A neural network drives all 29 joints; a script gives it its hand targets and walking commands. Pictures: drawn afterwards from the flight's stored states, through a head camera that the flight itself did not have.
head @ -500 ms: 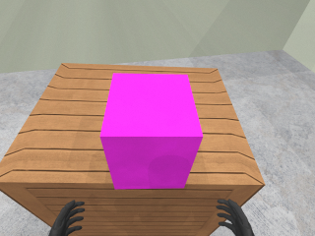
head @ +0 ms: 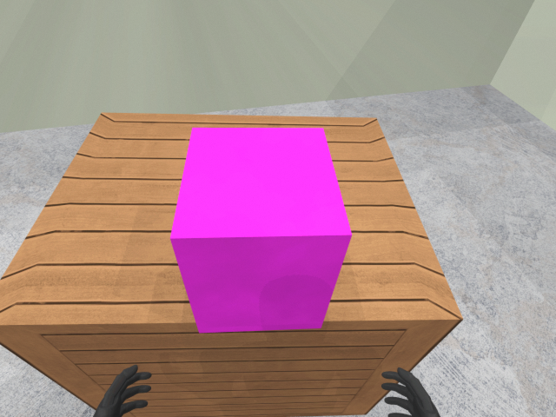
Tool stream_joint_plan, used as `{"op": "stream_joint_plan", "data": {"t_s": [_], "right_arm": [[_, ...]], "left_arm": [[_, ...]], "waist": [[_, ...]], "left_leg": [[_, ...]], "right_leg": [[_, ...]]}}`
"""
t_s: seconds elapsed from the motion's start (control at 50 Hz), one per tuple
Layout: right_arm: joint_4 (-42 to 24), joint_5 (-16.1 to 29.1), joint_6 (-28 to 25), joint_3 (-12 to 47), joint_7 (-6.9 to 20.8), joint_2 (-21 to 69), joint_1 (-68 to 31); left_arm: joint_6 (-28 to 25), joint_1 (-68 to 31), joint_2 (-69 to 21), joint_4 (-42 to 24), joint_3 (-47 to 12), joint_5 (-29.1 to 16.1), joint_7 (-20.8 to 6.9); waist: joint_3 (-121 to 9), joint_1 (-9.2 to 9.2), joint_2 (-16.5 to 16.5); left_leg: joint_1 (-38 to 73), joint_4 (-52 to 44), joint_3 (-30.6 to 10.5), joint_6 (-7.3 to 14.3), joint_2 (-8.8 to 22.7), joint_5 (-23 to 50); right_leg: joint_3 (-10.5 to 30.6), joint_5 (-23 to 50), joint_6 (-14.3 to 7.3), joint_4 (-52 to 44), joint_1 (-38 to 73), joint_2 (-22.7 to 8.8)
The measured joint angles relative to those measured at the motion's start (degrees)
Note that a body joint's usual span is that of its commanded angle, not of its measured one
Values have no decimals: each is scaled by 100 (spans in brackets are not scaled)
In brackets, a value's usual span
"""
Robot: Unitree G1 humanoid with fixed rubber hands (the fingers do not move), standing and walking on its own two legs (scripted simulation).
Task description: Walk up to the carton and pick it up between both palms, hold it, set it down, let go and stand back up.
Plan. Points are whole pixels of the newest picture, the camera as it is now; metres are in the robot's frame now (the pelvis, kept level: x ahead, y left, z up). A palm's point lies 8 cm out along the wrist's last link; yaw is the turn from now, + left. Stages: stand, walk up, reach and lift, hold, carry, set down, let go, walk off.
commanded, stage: set down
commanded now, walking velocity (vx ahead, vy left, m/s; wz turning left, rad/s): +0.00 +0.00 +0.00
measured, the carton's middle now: (259, 232) +0.39 +0.03 +0.06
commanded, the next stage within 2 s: let go in 0.26 s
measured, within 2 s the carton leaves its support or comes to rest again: neither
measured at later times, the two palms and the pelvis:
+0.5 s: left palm out of the picture +0.16 +0.23 -0.08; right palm out of the picture +0.15 -0.23 -0.08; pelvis +0.00 +0.00 +0.00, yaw +0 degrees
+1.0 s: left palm out of the picture +0.13 +0.25 -0.09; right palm out of the picture +0.12 -0.24 -0.10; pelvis +0.00 +0.01 -0.01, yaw +0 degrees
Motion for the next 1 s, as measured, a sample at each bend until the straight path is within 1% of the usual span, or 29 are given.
{"op": "stream_joint_plan", "data": {"t_s": [0.24, 0.48, 0.86, 0.94, 1.0], "right_arm": [[248, -41, -114, -35, 0, -84, -144], [231, -11, -107, -41, 14, -118, -146], [146, -22, -84, -79, 8, -101, -118], [110, -24, 384, -8, -98, -232, 32], [169, -12, 632, -39, -127, -329, 227]], "left_arm": [[-5, -181, -57, 212, -2, 91, -20], [-27, -115, -83, 184, 2, 138, -3], [-40, -143, -66, 171, -47, 81, 6], [-530, 55, -22, 411, 21, 222, -46], [-703, 296, 60, 576, 125, 242, -79]], "waist": [[-36, -37, -14], [-4, -23, -6], [-14, -20, 18], [-280, -53, 51], [-389, -57, 47]], "left_leg": [[73, 43, 37, 2, 11, -62], [39, 113, 33, 1, 15, -95], [-68, 216, 53, 24, 2, -102], [-408, 502, 2, 64, 13, -209], [-491, 632, -30, 73, 6, -277]], "right_leg": [[35, -33, 3, 16, 71, 8], [30, -54, 6, 63, 49, 11], [48, -59, 29, 168, -65, -3], [-2, -134, 48, 357, -340, 10], [-33, -203, 53, 465, -399, 6]]}}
